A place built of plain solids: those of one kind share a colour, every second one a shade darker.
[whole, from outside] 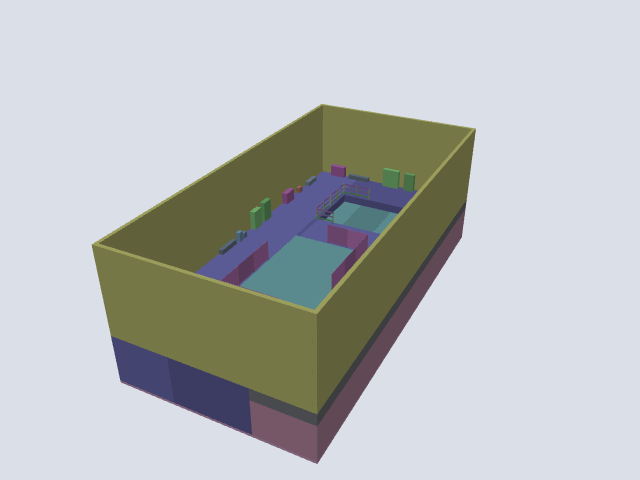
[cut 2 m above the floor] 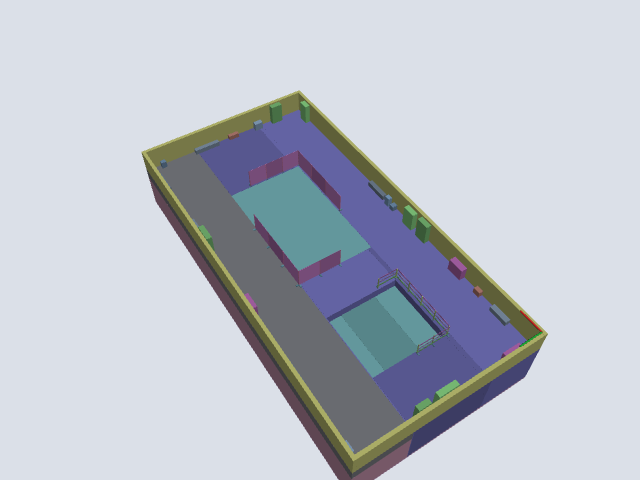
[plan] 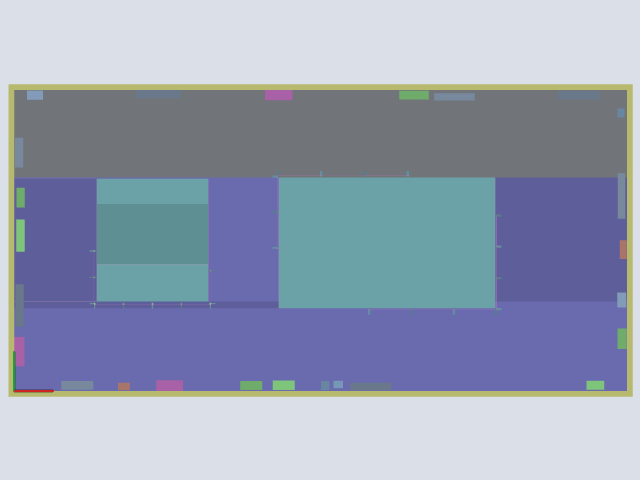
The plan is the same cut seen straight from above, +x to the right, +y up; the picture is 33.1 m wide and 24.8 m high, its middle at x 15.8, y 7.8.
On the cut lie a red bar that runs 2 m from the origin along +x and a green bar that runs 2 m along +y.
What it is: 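A town's swimming bath, shut for a repair, its basins drained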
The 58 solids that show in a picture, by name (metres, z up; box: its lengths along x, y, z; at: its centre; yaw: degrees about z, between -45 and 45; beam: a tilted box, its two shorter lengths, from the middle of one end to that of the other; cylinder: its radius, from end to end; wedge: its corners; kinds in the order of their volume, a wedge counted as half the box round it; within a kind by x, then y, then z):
{
 "surround_1": {"box": [4.57, 6.34, 4.1], "at": [1.99, 7.8, -2.05]},
 "surround_2": {"box": [13.98, 0.36, 4.1], "at": [6.69, 4.45, -2.05]},
 "surround_3": {"box": [13.98, 0.07, 4.1], "at": [6.69, 11.0, -2.05]},
 "surround_4": {"box": [3.66, 6.34, 4.1], "at": [11.85, 7.8, -2.05]},
 "surround_5": {"box": [32.27, 4.57, 4.1], "at": [15.83, 1.99, -2.05]},
 "surround_6": {"box": [7.12, 0.36, 4.1], "at": [28.41, 4.45, -2.05]},
 "surround_7": {"box": [7.12, 6.34, 4.1], "at": [28.41, 7.8, -2.05]},
 "surround_8": {"box": [7.12, 0.07, 4.1], "at": [28.41, 11.0, -2.05]},
 "surround_under_1": {"box": [32.27, 4.82, 3.1], "at": [15.83, 13.44, -2.55]},
 "floor_1": {"box": [5.75, 1.91, 3.35], "at": [7.15, 5.58, -2.42]},
 "floor_2": {"box": [5.75, 3.12, 3.35], "at": [7.15, 8.1, -2.43]},
 "floor_3": {"box": [5.75, 1.31, 3.34], "at": [7.15, 10.31, -2.43]},
 "floor_4": {"box": [11.17, 6.76, 4.1], "at": [19.26, 7.65, -2.05]},
 "wall_1": {"box": [0.3, 15.55, 7.37], "at": [-0.15, 7.78, 3.69]},
 "wall_2": {"box": [32.27, 0.3, 7.37], "at": [15.83, -0.15, 3.69]},
 "wall_3": {"box": [32.27, 0.3, 7.37], "at": [15.83, 15.7, 3.69]},
 "wall_4": {"box": [0.3, 15.55, 7.37], "at": [31.82, 7.78, 3.69]},
 "footing_1": {"box": [32.27, 16.15, 0.2], "at": [15.83, 7.78, -4.2]},
 "cupboard_1": {"box": [0.44, 1.67, 1.86], "at": [0.33, 8.03, 0.93]},
 "cupboard_2": {"box": [0.44, 1.02, 1.79], "at": [0.33, 9.99, 0.9]},
 "cupboard_3": {"box": [1.14, 0.47, 1.91], "at": [12.25, 0.29, 0.95]},
 "cupboard_4": {"box": [1.14, 0.49, 1.76], "at": [13.93, 0.29, 0.88]},
 "cupboard_5": {"box": [1.53, 0.45, 1.98], "at": [20.66, 15.29, 0.99]},
 "cupboard_6": {"box": [0.93, 0.47, 1.88], "at": [30.02, 0.3, 0.94]},
 "cupboard_7": {"box": [0.48, 1.06, 1.87], "at": [31.41, 2.7, 0.94]},
 "bench_1": {"box": [0.43, 1.54, 0.45], "at": [0.26, 12.31, 0.23]},
 "bench_2": {"box": [0.43, 2.2, 0.42], "at": [0.28, 4.42, 0.21]},
 "bench_3": {"box": [1.65, 0.45, 0.45], "at": [3.26, 0.29, 0.22]},
 "bench_4": {"box": [2.35, 0.43, 0.42], "at": [7.45, 15.33, 0.21]},
 "bench_5": {"box": [2.1, 0.4, 0.45], "at": [18.42, 0.23, 0.22]},
 "bench_6": {"box": [2.09, 0.38, 0.45], "at": [22.75, 15.19, 0.22]},
 "bench_7": {"box": [2.14, 0.44, 0.46], "at": [29.17, 15.28, 0.23]},
 "bench_8": {"box": [0.39, 2.35, 0.44], "at": [31.37, 10.07, 0.22]},
 "reel_1": {"box": [0.54, 1.52, 1.09], "at": [0.27, 2.03, 0.55]},
 "reel_2": {"box": [1.37, 0.55, 1.1], "at": [8.03, 0.28, 0.55]},
 "reel_3": {"box": [1.42, 0.54, 1.12], "at": [13.67, 15.28, 0.56]},
 "guard_panel_1": {"box": [0.02, 1.84, 1.73], "at": [13.6, 8.3, 0.95]},
 "guard_panel_2": {"box": [0.02, 1.84, 1.73], "at": [13.6, 10.17, 0.95]},
 "guard_panel_3": {"box": [2.23, 0.02, 1.73], "at": [14.73, 11.11, 0.95]},
 "guard_panel_4": {"box": [2.23, 0.02, 1.73], "at": [16.98, 11.11, 0.95]},
 "guard_panel_5": {"box": [2.23, 0.02, 1.73], "at": [19.24, 11.11, 0.95]},
 "guard_panel_6": {"box": [2.18, 0.02, 1.73], "at": [19.4, 4.19, 0.95]},
 "guard_panel_7": {"box": [2.18, 0.02, 1.73], "at": [21.61, 4.19, 0.95]},
 "guard_panel_8": {"box": [2.18, 0.02, 1.73], "at": [23.82, 4.19, 0.95]},
 "guard_panel_9": {"box": [0.02, 1.6, 1.73], "at": [24.93, 5.01, 0.95]},
 "guard_panel_10": {"box": [0.02, 1.6, 1.73], "at": [24.93, 6.64, 0.95]},
 "guard_panel_11": {"box": [0.02, 1.6, 1.73], "at": [24.93, 8.28, 0.95]},
 "blocks_1": {"box": [0.83, 0.48, 0.48], "at": [1.07, 15.29, 0.24]},
 "blocks_2": {"box": [0.46, 0.77, 0.71], "at": [31.39, 4.7, 0.35]},
 "drum_1": {"box": [0.44, 0.47, 0.5], "at": [16.07, 0.29, 0.25]},
 "drum_2": {"box": [0.49, 0.39, 0.88], "at": [16.74, 0.33, 0.44]},
 "drum_3": {"box": [0.37, 0.47, 0.62], "at": [31.35, 14.36, 0.31]},
 "crates_1": {"box": [0.61, 0.38, 0.53], "at": [5.67, 0.23, 0.26]},
 "crates_2": {"box": [0.36, 0.98, 0.42], "at": [31.47, 7.3, 0.21]},
 "guard_plank_top_1": {"box": [0.025, 2.79, 0.14], "at": [4.09, 5.87, 1.09]},
 "guard_plank_top_2": {"box": [6.05, 0.025, 0.14], "at": [7.15, 4.45, 1.09]},
 "guard_plank_low_1": {"box": [6.05, 0.025, 0.14], "at": [7.15, 4.45, 0.22]},
 "guard_plank_mid_1": {"box": [6.05, 0.025, 0.14], "at": [7.15, 4.45, 0.65]}
}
